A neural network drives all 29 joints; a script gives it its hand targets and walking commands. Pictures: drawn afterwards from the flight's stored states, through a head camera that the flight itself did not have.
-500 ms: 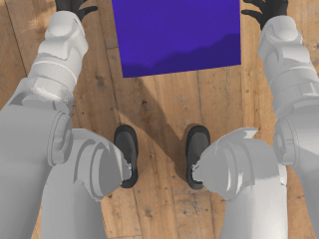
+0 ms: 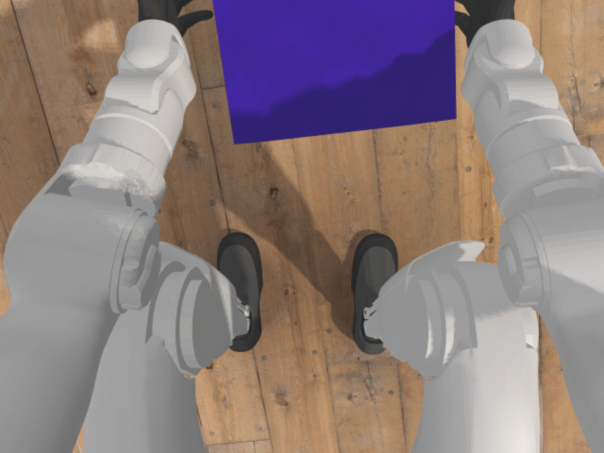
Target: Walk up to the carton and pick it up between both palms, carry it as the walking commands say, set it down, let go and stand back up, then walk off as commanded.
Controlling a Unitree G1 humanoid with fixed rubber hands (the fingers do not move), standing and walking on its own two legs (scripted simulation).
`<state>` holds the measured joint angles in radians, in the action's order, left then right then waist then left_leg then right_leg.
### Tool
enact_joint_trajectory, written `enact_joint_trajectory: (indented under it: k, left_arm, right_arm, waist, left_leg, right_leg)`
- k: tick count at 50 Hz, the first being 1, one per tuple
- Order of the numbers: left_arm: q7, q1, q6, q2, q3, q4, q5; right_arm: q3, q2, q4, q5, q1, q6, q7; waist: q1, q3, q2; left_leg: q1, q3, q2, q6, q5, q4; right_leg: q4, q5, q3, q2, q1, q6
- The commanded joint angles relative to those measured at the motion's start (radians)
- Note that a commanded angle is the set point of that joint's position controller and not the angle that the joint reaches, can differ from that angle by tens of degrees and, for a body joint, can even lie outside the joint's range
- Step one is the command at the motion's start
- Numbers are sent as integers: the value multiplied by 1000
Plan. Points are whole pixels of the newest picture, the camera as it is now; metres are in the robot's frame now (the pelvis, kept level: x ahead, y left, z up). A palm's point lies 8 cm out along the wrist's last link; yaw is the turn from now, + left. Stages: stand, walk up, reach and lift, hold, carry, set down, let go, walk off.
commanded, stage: reach and lift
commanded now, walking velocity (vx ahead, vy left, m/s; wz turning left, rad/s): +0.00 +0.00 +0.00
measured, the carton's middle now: (328, 39) +0.53 -0.04 -0.26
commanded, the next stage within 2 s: none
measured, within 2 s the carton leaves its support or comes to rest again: leaves its support in 0.80 s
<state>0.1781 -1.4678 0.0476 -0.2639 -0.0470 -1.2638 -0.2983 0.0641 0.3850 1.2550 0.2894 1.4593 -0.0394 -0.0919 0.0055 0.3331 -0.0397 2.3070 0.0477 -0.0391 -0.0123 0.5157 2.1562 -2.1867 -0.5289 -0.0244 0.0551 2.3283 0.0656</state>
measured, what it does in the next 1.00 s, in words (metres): stands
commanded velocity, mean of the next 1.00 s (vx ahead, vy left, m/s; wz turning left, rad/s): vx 0.00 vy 0.00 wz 0.00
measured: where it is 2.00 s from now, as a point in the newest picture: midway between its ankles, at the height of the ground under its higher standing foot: (302, 310)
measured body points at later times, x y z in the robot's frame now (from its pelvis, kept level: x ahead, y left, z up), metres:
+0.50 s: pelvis +0.00 +0.00 +0.00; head +0.37 -0.04 +0.25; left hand +0.55 +0.12 -0.19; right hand +0.54 -0.20 -0.20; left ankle +0.13 +0.12 -0.33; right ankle +0.12 -0.11 -0.33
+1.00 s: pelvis +0.00 +0.01 -0.01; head +0.34 -0.04 +0.28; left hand +0.54 +0.12 -0.15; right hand +0.53 -0.19 -0.17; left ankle +0.13 +0.13 -0.33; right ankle +0.12 -0.11 -0.33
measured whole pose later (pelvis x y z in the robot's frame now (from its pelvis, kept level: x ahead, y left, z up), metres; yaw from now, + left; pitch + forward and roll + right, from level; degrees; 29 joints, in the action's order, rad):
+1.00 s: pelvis +0.00 +0.01 -0.01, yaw -4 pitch +36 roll +2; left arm 0.21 -1.32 -0.10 -0.16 -0.25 -1.04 -0.17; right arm 0.03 0.34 1.16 0.16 1.39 0.15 -0.10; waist -0.03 0.26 -0.07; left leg 2.27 -0.01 0.07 0.05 0.56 2.21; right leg -2.21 -0.52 0.01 -0.01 2.31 0.02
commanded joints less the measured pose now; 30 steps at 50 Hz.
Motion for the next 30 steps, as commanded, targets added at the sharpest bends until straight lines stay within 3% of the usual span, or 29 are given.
enact_joint_trajectory:
  k: [1, 4, 14, 21, 30]
  left_arm:
    - [8, -51, 24, 16, -9, 77, 15]
    - [11, -53, 31, 38, -14, 74, 28]
    - [-32, -133, 46, 213, 32, 85, 15]
    - [-143, -340, 8, 614, 82, 129, 58]
    - [-230, -394, -69, 873, 48, 221, 113]
  right_arm:
    - [8, 11, -80, -1, 211, -20, -4]
    - [33, -30, -82, 5, 225, -21, -1]
    - [103, -208, -100, 5, 308, -20, 24]
    - [167, -657, -140, -22, 465, 13, 133]
    - [108, -864, -182, -78, 491, 71, 232]
  waist:
    - [-16, -1092, 117]
    - [-40, -1089, 132]
    - [-41, -1065, 134]
    - [-46, -1031, 96]
    - [-2, -1022, 51]
  left_leg:
    - [-510, -34, 95, 30, -264, -123]
    - [-503, -31, 98, 27, -266, -126]
    - [-452, -18, 114, 30, -234, -128]
    - [-407, -10, 139, 31, -202, -110]
    - [-430, 15, 165, 28, -190, -80]
  right_leg:
    - [184, 282, 86, -80, -630, -69]
    - [186, 282, 89, -86, -633, -72]
    - [197, 276, 92, -104, -670, -64]
    - [180, 256, 82, -132, -633, -46]
    - [142, 237, 39, -143, -573, -34]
